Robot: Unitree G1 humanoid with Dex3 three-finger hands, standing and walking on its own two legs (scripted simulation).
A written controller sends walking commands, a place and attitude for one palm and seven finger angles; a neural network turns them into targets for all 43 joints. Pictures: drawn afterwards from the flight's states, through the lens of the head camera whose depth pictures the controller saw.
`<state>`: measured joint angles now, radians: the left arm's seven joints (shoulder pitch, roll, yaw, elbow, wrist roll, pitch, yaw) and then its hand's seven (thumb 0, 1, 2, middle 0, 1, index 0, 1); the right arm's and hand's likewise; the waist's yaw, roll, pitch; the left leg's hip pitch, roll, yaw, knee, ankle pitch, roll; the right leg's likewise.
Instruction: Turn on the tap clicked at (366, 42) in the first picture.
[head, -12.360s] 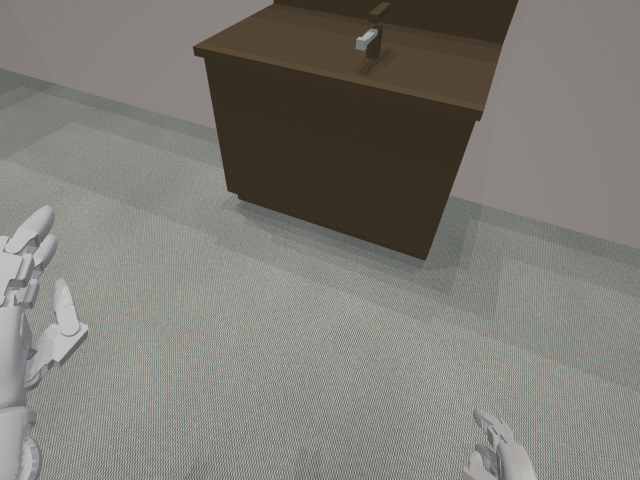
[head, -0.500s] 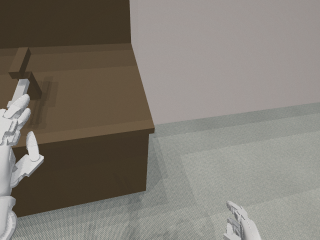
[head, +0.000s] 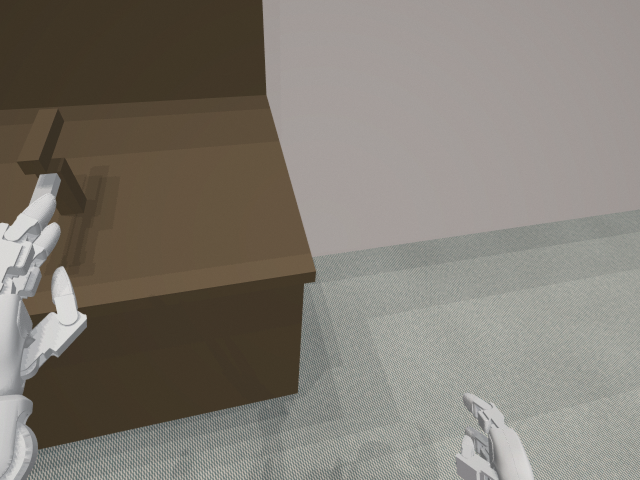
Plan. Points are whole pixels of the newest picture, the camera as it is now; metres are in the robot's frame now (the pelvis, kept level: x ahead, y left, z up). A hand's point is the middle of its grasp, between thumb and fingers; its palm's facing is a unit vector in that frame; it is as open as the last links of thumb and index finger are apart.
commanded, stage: look again from close up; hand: left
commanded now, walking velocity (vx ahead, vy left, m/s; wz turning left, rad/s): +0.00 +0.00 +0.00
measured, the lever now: (32, 232) +0.38 +0.45 +0.05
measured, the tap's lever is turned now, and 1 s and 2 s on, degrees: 0 0 0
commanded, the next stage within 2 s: shuffle to correct the standing spot in 0.34 s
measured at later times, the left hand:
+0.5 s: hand (83, 328) +0.21 +0.24 +0.15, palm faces +0.39 -0.85 -0.35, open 7.4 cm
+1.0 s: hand (81, 293) +0.24 +0.26 +0.15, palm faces +0.36 -0.85 -0.38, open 7.4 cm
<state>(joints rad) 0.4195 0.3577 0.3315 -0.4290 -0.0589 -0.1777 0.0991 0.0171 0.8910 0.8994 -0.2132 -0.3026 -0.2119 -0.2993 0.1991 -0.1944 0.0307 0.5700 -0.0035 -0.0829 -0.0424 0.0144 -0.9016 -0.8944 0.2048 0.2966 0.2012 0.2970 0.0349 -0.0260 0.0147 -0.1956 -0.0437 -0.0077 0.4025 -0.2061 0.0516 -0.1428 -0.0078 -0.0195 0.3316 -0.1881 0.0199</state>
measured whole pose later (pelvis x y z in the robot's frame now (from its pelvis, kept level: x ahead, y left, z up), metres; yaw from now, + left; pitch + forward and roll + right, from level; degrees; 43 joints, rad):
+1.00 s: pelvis +0.02 +0.02 -0.02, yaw -1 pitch +0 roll -1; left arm 0.46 0.39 0.37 -0.48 -0.06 -0.23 0.11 0.02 0.89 0.90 -0.21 -0.30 -0.21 -0.30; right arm 0.22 -0.22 0.00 0.58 0.01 -0.06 -0.03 0.02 -0.90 -0.89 0.20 0.30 0.20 0.30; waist -0.01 -0.01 0.00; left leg -0.28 -0.07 0.02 0.65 -0.38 0.09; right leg -0.24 -0.04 0.01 0.62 -0.37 0.04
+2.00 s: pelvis +0.04 +0.15 -0.03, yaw +0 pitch -3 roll +1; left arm 0.40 0.41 0.41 -0.48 -0.04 -0.21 0.14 0.02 0.89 0.90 -0.22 -0.30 -0.21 -0.30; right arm 0.23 -0.17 0.00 0.60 0.02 -0.12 -0.05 0.01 -0.90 -0.89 0.20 0.30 0.20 0.30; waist -0.03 -0.01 0.04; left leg -0.31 0.07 0.00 0.68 -0.32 -0.05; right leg -0.31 -0.06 -0.05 0.71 -0.33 0.00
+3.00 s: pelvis +0.03 +0.20 -0.01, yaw +2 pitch +0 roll +0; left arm 0.36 0.44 0.40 -0.48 -0.08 -0.29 0.12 0.02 0.89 0.90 -0.21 -0.30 -0.21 -0.30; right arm 0.19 -0.19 0.01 0.65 0.01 -0.22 0.04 0.02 -0.90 -0.89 0.20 0.30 0.20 0.30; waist 0.04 -0.07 0.14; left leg -0.31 -0.01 0.00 0.54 -0.23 0.02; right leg -0.27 -0.08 -0.02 0.51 -0.23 0.05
